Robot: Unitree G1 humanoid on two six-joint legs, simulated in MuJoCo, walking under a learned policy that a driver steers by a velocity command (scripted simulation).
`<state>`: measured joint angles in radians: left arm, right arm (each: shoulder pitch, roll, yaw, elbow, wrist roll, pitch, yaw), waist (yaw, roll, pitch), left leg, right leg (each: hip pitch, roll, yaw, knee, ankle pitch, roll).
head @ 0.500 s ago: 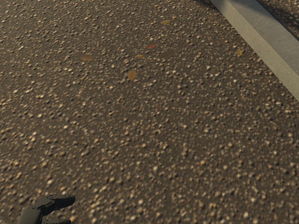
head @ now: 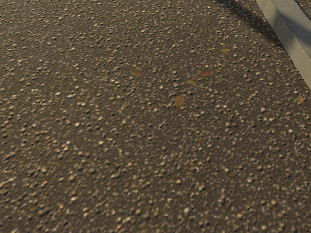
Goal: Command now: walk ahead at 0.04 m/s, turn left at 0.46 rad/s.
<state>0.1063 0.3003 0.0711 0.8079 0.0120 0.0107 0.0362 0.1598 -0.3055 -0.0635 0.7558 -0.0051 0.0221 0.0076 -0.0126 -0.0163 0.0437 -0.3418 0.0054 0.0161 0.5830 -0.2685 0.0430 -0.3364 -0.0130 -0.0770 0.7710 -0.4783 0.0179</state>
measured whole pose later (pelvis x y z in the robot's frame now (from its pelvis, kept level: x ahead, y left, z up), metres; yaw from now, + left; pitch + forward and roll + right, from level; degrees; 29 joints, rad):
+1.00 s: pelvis +0.03 +0.00 +0.00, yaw +23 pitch -1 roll +0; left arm 0.19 0.31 0.04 0.90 -0.01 -0.01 0.00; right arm 0.20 -0.24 -0.02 0.73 0.00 0.01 -0.01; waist 0.02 -0.02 0.01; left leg -0.18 -0.02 -0.03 0.49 -0.30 0.03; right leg -0.25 -0.03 -0.02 0.65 -0.42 0.00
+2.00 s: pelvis +0.47 +0.17 +0.01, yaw +13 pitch +0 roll +3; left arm 0.16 0.29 0.05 0.81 -0.02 -0.04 -0.01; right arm 0.30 -0.27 -0.07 0.87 -0.01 -0.11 0.01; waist -0.06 -0.04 0.04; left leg 0.03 -0.06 0.20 0.19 -0.22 0.04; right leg -0.69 -0.13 0.07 0.78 0.03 0.00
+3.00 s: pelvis +0.99 +0.21 +0.01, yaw -8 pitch +1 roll +1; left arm 0.17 0.26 0.04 0.71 0.00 0.02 0.03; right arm 0.19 -0.24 -0.02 0.87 -0.01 -0.06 0.02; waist -0.03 -0.03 0.05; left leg -0.23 -0.05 0.03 0.39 -0.18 0.05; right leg -0.41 -0.05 0.08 0.63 -0.22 0.05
